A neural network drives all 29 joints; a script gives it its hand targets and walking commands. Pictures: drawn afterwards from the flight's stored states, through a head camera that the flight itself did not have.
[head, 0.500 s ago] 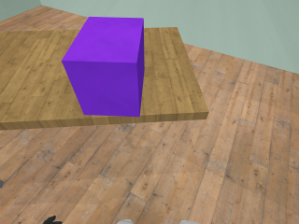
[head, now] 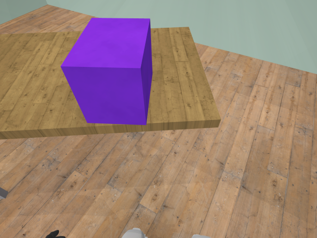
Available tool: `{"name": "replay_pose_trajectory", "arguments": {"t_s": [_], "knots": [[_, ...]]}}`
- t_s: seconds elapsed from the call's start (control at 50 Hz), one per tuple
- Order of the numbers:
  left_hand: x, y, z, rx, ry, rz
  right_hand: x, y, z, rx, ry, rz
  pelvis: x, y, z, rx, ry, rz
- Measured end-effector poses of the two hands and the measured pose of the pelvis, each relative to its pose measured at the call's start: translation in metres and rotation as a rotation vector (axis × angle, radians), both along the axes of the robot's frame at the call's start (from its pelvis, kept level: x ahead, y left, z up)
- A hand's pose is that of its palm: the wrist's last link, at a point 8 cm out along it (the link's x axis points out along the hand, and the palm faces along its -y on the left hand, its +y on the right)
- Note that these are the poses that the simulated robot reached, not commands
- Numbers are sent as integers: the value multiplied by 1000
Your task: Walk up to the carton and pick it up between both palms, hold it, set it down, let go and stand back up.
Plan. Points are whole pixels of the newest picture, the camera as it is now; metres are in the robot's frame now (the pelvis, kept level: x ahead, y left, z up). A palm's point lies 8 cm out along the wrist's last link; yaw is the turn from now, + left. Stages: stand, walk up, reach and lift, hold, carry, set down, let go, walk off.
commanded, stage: walk up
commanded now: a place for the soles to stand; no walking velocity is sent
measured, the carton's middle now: (118, 70) +0.62 +0.17 +0.07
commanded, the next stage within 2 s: none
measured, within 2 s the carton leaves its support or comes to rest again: neither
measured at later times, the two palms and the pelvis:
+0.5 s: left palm out of the picture +0.07 +0.44 -0.09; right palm out of the picture +0.13 -0.21 -0.12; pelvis +0.04 +0.10 -0.01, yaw +4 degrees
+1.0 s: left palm out of the picture +0.05 +0.48 -0.09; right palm (232, 230) +0.18 -0.16 -0.11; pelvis +0.07 +0.14 +0.00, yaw +7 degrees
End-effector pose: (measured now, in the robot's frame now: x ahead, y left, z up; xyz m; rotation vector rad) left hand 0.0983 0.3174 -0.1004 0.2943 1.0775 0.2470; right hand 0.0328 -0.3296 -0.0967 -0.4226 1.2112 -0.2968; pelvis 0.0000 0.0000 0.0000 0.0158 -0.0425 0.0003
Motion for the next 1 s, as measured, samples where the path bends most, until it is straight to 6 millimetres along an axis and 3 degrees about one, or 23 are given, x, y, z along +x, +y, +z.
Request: {"name": "replay_pose_trajectory", "arguments": {"t_s": [0.12,0.24,0.4,0.48,0.56,0.68,0.9,1.0], "knots": [[3,10,-4,-3,5,0,6,11,1,2,-14,12,4,10,-1,-13,2,0],[0,24,7,58,-39,8,19,26,-5,92,44,19,13,17,1,-17,26,8],[-30,79,19,138,40,65,69,78,-13,153,-15,86,31,60,1,-42,46,38],[-27,117,11,146,28,86,93,113,-19,160,-57,123,41,93,-9,-56,25,59],[-17,142,4,143,-4,108,103,142,-25,166,-57,137,45,116,-15,-62,-23,83],[-23,153,12,121,8,120,113,157,-17,167,-52,149,49,128,-6,-60,-29,103],[-60,147,20,138,114,158,131,154,-16,167,-52,152,61,124,-1,-43,15,117],[-51,159,14,123,117,157,145,167,-14,152,-83,181,68,138,-4,-50,13,125]]}}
